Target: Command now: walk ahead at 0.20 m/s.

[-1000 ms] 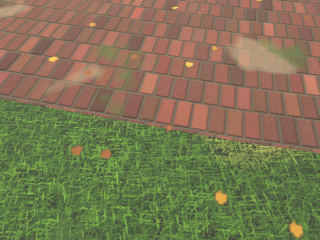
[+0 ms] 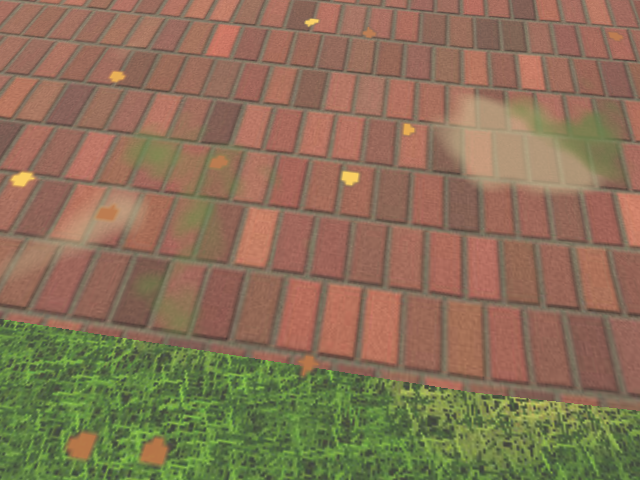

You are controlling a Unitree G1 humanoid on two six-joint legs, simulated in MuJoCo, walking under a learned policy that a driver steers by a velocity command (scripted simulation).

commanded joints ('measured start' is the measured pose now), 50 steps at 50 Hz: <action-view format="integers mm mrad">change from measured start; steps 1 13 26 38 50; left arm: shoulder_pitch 47 30 -143 -67 79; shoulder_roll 23 40 69 82 79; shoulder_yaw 0 3 41 46 40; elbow -30 -19 -56 -27 61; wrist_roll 1 16 -31 -32 -4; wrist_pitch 1 33 -18 -10 -38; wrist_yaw -6 -15 -12 -43 -31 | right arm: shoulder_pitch -57 21 89 114 -39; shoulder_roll -154 -100 -155 -186 -67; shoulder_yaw -27 3 -29 -42 -33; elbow -52 35 115 139 35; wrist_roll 3 19 9 40 24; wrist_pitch -6 85 10 21 7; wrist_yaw -14 -49 -55 -32 -32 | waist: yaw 31 32 -28 65 26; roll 106 -101 215 172 -14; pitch -107 -227 69 -36 -3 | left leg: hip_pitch -82 -238 145 16 -533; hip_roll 223 105 422 309 247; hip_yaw -52 -108 -497 -135 -99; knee -54 493 -137 57 728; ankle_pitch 575 -453 -362 274 -42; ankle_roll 143 -102 171 50 -57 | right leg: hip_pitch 220 565 -162 438 499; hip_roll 34 -179 88 127 -116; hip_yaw -34 315 -11 -132 128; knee -173 -489 -5 -360 -760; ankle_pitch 200 339 -234 36 104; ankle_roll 7 -272 -72 -104 -269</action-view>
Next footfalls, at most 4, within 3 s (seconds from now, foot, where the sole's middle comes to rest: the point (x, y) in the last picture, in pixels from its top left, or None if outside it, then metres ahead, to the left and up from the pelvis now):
0.16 right None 0.23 -0.14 -0.78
0.42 left None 0.13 0.09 -0.78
0.78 right None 0.38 -0.18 -0.78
1.28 left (281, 381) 0.68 0.08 -0.78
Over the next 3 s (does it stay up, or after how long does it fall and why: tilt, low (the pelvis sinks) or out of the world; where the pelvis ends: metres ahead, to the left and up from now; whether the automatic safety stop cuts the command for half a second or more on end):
stays up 0.87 -0.23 0.00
